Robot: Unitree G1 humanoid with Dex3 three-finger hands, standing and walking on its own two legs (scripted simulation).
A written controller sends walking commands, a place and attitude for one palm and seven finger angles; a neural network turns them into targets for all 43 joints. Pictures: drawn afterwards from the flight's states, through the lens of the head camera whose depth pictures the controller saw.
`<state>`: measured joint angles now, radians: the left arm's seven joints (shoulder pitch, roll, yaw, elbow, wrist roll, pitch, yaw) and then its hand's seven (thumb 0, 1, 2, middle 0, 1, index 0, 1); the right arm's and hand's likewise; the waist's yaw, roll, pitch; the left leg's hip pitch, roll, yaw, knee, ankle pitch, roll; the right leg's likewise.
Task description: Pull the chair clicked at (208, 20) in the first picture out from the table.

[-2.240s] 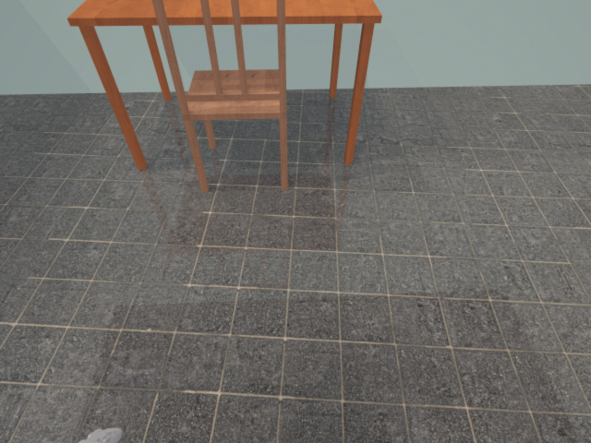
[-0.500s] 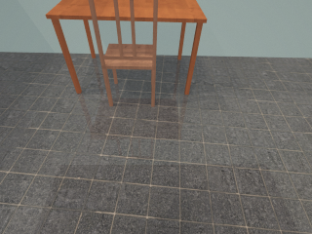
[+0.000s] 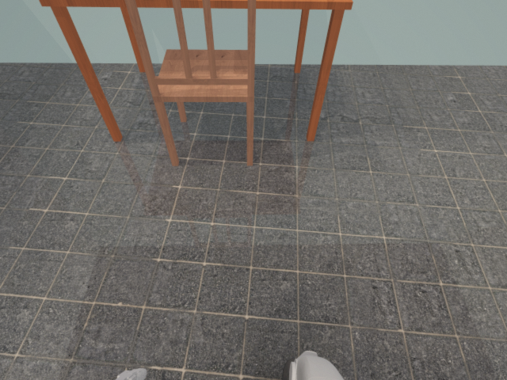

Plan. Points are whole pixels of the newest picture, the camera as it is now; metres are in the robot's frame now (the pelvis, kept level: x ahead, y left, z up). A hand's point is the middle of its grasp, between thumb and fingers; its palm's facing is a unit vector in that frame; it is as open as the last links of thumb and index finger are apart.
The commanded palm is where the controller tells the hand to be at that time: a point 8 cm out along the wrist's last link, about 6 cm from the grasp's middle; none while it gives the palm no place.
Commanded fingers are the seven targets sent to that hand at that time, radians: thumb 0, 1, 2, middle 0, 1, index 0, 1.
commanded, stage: walk to a spot facing it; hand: left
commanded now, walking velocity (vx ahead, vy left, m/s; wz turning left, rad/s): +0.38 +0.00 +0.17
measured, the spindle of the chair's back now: (180, 28) +1.21 +0.26 -0.05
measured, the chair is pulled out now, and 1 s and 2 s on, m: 0.00 0.00 0.00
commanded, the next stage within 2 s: turn to face it in 0.76 s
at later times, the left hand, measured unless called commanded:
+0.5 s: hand out of the picture +0.14 +0.19 -0.19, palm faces +0.21 -0.97 -0.14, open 7.3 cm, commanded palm none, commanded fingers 0.00 0.90 0.90 -0.20 -0.30 -0.20 -0.30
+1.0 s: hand (166, 212) +0.51 +0.22 -0.17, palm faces +0.03 -0.98 -0.21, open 7.3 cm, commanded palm none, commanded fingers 0.00 0.90 0.90 -0.20 -0.30 -0.20 -0.30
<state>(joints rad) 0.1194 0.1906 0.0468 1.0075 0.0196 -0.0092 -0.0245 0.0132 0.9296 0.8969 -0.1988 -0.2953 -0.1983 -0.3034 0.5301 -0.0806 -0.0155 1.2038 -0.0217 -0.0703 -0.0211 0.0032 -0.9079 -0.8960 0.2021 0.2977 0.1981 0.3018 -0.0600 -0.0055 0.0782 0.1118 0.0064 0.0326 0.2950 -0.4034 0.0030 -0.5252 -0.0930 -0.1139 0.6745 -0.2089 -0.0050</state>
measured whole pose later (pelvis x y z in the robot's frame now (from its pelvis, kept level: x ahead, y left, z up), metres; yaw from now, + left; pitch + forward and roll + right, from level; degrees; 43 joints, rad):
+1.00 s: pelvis +0.43 +0.03 -0.01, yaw +3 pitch -2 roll +1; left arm 0.14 0.18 0.04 1.02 0.03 -0.02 -0.01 0.01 0.92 0.90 -0.20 -0.30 -0.20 -0.30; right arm 0.45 -0.11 -0.02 1.17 -0.02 -0.05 -0.02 0.00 -0.91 -0.90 0.20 0.30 0.20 0.30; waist -0.04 0.00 0.09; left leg 0.04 0.05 0.23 0.48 -0.46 -0.01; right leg -0.41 -0.05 -0.14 0.58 -0.13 -0.04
